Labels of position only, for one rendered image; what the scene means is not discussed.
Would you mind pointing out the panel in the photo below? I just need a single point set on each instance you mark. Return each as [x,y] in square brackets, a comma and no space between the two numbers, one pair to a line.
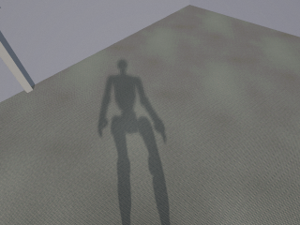
[14,69]

